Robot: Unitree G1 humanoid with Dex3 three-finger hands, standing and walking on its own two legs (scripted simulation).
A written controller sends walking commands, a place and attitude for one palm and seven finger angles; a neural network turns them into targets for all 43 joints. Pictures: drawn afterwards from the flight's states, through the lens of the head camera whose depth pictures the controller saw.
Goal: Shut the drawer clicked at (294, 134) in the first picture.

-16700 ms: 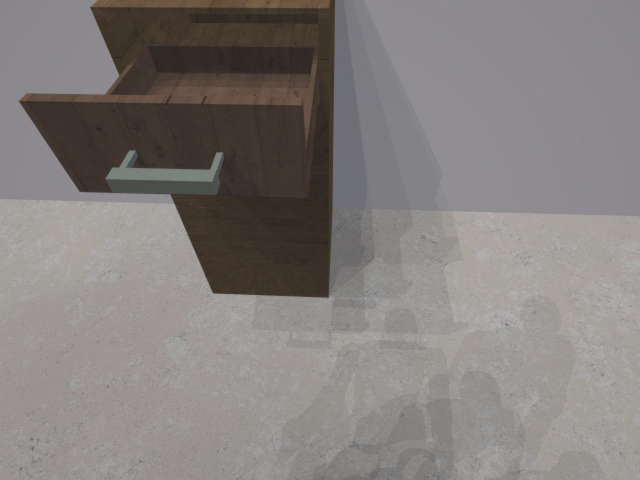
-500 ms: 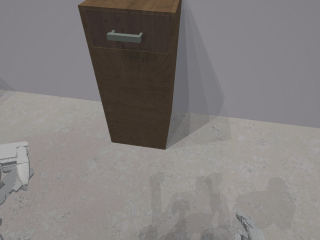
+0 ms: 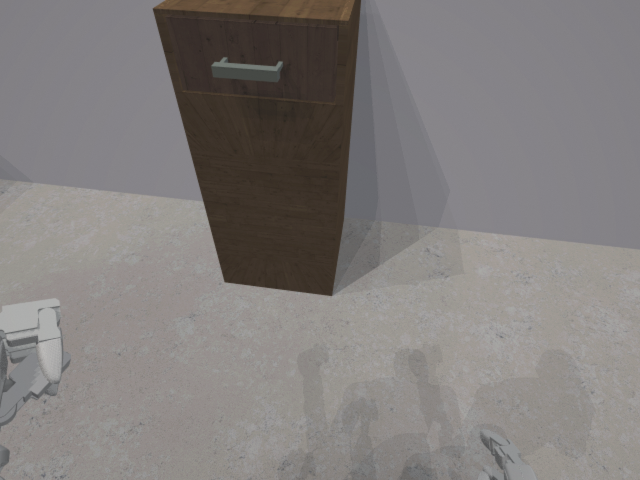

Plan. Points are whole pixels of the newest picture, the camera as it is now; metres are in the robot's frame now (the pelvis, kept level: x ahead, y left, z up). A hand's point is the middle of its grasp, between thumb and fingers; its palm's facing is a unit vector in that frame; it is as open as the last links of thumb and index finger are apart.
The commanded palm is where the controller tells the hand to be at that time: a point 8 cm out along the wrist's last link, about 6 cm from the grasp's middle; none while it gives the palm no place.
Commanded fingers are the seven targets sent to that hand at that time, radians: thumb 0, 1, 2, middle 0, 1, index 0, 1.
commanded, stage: stop stepping back and stand still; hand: left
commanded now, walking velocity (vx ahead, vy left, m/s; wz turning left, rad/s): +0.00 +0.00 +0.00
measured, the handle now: (248, 67) +0.93 +0.22 +0.12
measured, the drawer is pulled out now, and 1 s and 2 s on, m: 0.00 0.00 0.00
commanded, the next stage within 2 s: let the arm hang, fingers relaxed in 0.20 s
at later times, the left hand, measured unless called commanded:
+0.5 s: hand out of the picture +0.13 +0.24 -0.10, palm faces +0.04 -0.93 -0.36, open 3.0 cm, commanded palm none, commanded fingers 0.00 0.90 0.90 -0.96 -1.12 -0.96 -1.12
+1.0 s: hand out of the picture -0.05 +0.21 -0.16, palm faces +0.05 -0.96 -0.26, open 6.5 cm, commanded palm none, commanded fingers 0.00 0.90 0.90 -0.20 -0.30 -0.20 -0.30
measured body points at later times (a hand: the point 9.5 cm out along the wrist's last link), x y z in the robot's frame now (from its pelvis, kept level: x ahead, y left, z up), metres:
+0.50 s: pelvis -0.02 +0.01 -0.01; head -0.01 +0.00 +0.44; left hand +0.13 +0.29 -0.08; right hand +0.12 -0.24 -0.13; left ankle +0.01 +0.12 -0.73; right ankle +0.02 -0.09 -0.73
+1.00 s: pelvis -0.02 +0.01 +0.01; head -0.01 +0.00 +0.46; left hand -0.05 +0.26 -0.14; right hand -0.05 -0.20 -0.16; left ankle +0.01 +0.12 -0.73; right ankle +0.02 -0.09 -0.73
